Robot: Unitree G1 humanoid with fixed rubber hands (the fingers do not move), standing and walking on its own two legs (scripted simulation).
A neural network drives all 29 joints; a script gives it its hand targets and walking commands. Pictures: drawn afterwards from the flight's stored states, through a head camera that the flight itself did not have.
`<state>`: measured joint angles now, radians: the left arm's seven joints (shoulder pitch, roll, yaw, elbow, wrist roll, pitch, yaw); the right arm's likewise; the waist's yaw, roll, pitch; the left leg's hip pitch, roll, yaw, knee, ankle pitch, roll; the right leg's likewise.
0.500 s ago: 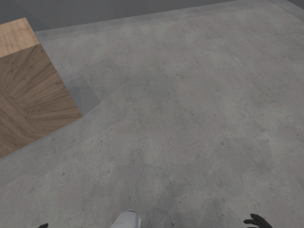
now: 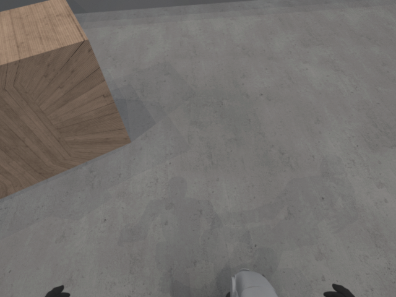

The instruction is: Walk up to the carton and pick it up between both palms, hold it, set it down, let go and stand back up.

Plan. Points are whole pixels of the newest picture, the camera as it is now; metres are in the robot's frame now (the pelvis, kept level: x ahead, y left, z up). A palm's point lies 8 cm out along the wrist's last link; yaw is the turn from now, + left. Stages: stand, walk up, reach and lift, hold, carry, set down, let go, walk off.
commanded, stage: walk up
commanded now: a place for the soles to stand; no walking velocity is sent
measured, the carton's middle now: out of the picture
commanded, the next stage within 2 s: none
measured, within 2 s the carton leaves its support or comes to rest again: neither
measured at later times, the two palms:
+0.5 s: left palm out of the picture +0.05 +0.38 -0.06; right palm (292, 240) +0.24 -0.22 -0.12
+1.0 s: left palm out of the picture +0.10 +0.52 -0.09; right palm (240, 232) +0.26 -0.10 -0.11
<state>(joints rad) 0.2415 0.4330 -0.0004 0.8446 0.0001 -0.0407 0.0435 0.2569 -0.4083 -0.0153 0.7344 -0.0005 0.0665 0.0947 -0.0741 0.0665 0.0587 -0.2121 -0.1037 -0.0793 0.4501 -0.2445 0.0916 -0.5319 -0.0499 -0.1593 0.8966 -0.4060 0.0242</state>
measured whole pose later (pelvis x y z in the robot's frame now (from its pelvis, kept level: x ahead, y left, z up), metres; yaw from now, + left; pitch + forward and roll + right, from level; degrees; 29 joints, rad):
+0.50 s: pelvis +0.06 +0.04 -0.01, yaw +10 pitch -4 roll +3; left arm 0.30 0.43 0.00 0.85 0.00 -0.07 0.08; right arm 0.18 -0.42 -0.02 0.73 0.00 0.08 0.13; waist 0.02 0.07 0.09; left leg -0.55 0.02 -0.09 0.98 -0.20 -0.02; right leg -0.15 -0.16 -0.22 0.57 -0.34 0.00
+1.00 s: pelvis +0.11 +0.18 +0.00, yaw +16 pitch +0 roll -1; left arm 0.28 0.44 0.00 0.85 0.00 -0.06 0.05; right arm 0.26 -0.42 -0.02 0.73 0.00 0.06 0.09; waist -0.07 0.05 0.06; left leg -0.28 -0.06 -0.06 0.52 -0.24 0.05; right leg -0.49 -0.04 -0.16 0.91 -0.46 0.03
